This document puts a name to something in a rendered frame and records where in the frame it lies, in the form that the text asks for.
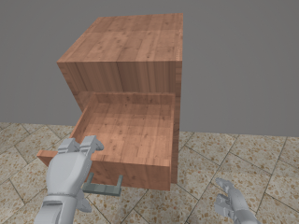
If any cabinet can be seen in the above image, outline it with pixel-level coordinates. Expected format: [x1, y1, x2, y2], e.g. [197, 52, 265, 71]
[56, 13, 183, 184]

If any right robot hand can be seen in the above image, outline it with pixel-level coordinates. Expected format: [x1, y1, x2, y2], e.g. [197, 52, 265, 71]
[214, 177, 249, 220]

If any left robot forearm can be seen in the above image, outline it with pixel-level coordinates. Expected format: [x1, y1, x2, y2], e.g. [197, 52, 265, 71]
[34, 193, 78, 224]

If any drawer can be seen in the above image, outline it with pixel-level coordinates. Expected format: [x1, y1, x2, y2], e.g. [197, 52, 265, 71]
[36, 92, 175, 191]

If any left robot hand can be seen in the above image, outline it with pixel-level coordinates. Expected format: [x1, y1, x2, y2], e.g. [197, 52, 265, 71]
[46, 135, 105, 213]

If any handle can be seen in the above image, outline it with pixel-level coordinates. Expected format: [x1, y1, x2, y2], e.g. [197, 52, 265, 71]
[82, 172, 123, 197]

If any right robot forearm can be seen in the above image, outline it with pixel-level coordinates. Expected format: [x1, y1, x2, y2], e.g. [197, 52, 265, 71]
[234, 209, 262, 224]

